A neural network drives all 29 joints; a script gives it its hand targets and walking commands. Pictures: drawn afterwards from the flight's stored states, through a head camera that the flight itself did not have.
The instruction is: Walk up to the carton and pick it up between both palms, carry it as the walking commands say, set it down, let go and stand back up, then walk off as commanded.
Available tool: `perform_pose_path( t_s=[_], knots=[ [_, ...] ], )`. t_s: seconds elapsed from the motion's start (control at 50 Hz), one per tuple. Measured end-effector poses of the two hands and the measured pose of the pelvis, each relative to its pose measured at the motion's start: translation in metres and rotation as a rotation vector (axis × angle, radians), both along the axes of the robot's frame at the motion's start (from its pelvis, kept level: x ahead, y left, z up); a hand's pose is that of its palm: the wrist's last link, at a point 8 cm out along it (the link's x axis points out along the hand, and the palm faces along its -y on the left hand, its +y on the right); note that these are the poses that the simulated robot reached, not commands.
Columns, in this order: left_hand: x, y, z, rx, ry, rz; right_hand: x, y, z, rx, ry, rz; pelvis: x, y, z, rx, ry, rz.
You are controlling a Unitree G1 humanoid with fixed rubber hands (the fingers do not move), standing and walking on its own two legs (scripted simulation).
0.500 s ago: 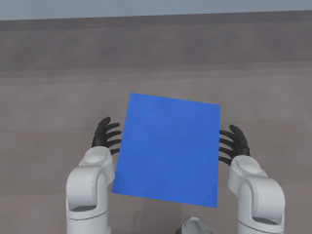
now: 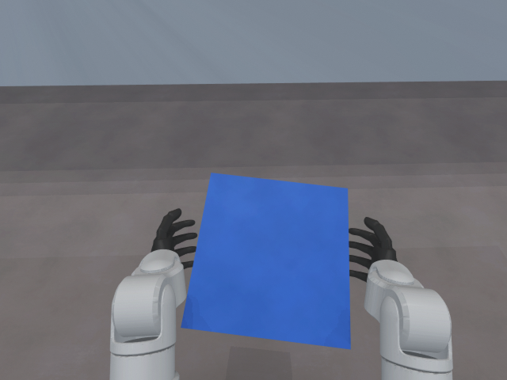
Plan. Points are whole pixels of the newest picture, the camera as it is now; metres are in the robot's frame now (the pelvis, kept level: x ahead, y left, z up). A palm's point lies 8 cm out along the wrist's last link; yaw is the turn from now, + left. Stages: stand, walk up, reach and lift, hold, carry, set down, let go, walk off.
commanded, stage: carry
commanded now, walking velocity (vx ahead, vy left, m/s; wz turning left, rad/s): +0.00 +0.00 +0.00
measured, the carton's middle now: (268, 263) +0.32 +0.00 -0.01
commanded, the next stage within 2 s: hold in 1.84 s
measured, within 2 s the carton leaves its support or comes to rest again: neither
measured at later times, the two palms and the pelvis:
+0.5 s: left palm (168, 261) +0.30 +0.16 +0.04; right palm (363, 270) +0.29 -0.14 +0.04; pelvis +0.01 +0.01 +0.00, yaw +0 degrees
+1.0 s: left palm (190, 282) +0.26 +0.12 +0.05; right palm (400, 292) +0.25 -0.19 +0.05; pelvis -0.02 -0.03 +0.00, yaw +0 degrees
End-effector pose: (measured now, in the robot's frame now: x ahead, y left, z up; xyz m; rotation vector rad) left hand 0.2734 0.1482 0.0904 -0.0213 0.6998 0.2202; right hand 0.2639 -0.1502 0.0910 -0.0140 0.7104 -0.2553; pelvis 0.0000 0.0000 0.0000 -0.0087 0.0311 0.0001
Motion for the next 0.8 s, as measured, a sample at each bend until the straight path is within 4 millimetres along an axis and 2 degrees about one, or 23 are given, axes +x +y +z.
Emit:
perform_pose_path(
  t_s=[0.08, 0.16, 0.22, 0.28, 0.36, 0.4, 0.48, 0.6, 0.8],
  knots=[
    [0.024, 0.016, 0.005, -0.026, -0.037, 0.005, 0.023, 0.017, 0.012, -0.03, -0.034, -0.004, 0.017, 0.015, -0.001, 0.001, 0.025, -0.01],
    [0.037, 0.026, 0.006, -0.031, -0.057, 0.011, 0.04, 0.027, 0.014, -0.036, -0.053, -0.004, 0.028, 0.024, -0.003, -0.003, 0.036, -0.014],
    [0.041, 0.03, 0.001, -0.018, -0.034, 0.011, 0.044, 0.03, 0.007, -0.024, -0.029, 0.001, 0.032, 0.028, -0.004, -0.007, 0.036, -0.015],
    [0.042, 0.03, -0.012, -0.004, 0.024, 0.002, 0.046, 0.029, -0.013, -0.009, 0.028, 0.008, 0.033, 0.029, -0.004, -0.008, 0.028, -0.011],
    [0.039, 0.026, -0.044, 0.005, 0.121, -0.021, 0.041, 0.023, -0.049, 0.01, 0.123, 0.018, 0.03, 0.026, -0.004, -0.002, 0.003, -0.008],
    [0.033, 0.023, -0.055, -0.003, 0.131, -0.023, 0.035, 0.019, -0.059, 0.025, 0.131, 0.016, 0.027, 0.023, -0.004, 0.003, -0.012, -0.008],
    [0.024, 0.014, -0.051, -0.032, 0.047, -0.016, 0.026, 0.009, -0.052, 0.047, 0.042, 0.003, 0.016, 0.014, -0.005, 0.006, -0.022, -0.006],
    [0.022, 0.0, -0.036, -0.015, -0.036, -0.016, 0.025, -0.004, -0.035, 0.015, -0.039, 0.015, 0.01, -0.001, -0.004, 0.007, -0.008, 0.0],
    [-0.003, -0.018, -0.037, 0.003, -0.012, -0.037, 0.001, -0.023, -0.042, 0.032, -0.021, 0.022, -0.002, -0.018, -0.005, 0.009, -0.045, 0.002]
  ],
)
